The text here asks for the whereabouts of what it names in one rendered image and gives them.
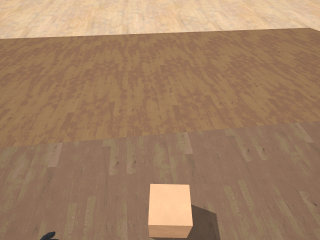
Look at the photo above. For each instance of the carton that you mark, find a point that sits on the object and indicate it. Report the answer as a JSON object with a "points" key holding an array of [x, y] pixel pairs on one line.
{"points": [[170, 212]]}

